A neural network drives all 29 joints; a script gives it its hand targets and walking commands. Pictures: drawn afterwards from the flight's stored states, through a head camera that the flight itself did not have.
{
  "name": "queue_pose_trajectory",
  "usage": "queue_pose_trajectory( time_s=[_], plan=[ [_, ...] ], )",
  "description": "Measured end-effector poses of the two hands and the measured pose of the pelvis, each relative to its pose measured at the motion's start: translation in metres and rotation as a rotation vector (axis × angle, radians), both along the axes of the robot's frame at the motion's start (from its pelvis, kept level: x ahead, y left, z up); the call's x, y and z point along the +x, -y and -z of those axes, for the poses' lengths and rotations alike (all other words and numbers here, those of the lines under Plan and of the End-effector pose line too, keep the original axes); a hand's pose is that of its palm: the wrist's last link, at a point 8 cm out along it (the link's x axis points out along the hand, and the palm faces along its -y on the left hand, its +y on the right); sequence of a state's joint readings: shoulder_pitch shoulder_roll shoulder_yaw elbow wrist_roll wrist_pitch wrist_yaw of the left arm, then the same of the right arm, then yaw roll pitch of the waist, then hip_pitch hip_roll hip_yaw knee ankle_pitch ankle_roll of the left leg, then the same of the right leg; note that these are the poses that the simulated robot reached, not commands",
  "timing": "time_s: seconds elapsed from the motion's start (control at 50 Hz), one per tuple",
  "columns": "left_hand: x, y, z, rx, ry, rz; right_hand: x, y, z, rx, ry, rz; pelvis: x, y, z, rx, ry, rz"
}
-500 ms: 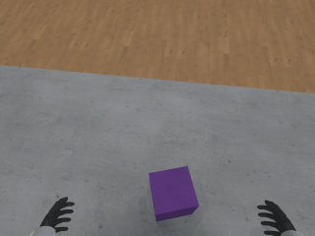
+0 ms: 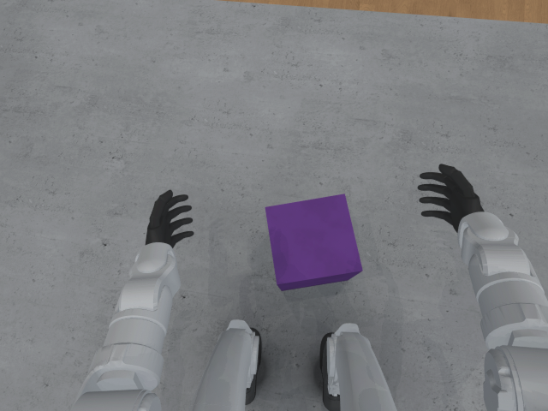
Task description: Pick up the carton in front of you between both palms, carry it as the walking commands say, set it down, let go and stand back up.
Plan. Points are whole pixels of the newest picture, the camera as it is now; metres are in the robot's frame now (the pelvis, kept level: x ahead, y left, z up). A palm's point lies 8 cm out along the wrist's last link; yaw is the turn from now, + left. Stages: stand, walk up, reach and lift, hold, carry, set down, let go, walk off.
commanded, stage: reach and lift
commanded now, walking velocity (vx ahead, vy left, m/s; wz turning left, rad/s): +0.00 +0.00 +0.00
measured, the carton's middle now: (310, 247) +0.44 -0.03 -0.55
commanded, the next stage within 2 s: none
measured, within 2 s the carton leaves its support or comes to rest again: leaves its support in 1.94 s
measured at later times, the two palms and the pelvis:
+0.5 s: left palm (213, 220) +0.43 +0.16 -0.20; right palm (412, 190) +0.49 -0.21 -0.21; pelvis -0.01 -0.01 -0.08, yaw +2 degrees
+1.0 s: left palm (231, 243) +0.42 +0.17 -0.43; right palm (382, 228) +0.47 -0.21 -0.43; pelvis -0.06 +0.01 -0.26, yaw +4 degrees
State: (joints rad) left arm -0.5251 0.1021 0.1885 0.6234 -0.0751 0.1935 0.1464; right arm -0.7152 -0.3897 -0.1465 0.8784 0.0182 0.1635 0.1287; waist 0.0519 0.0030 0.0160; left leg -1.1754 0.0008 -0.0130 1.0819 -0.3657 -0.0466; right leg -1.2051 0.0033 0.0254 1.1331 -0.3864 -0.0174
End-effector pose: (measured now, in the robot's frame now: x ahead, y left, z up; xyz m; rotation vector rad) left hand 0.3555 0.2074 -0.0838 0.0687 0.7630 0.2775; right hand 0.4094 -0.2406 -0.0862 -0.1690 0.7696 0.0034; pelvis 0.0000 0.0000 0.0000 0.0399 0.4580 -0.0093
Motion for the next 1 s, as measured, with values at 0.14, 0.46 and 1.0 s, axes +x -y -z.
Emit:
queue_pose_trajectory(
  time_s=[0.14, 0.46, 1.0],
  plan=[
    [0.042, 0.026, 0.02, -0.028, 0.069, -0.038, 0.051, -0.011, 0.017, 0.041, 0.06, -0.025, -0.026, 0.006, 0.022, 0.013, -0.106, 0.008],
    [0.07, 0.045, 0.098, -0.03, 0.065, -0.046, 0.085, -0.027, 0.1, 0.065, 0.062, -0.018, -0.015, 0.012, 0.063, 0.039, -0.338, 0.005],
    [0.068, 0.036, 0.342, -0.053, 0.022, 0.003, 0.065, -0.033, 0.346, 0.052, 0.035, 0.039, -0.058, -0.01, 0.262, 0.026, -0.268, -0.041]
  ],
)
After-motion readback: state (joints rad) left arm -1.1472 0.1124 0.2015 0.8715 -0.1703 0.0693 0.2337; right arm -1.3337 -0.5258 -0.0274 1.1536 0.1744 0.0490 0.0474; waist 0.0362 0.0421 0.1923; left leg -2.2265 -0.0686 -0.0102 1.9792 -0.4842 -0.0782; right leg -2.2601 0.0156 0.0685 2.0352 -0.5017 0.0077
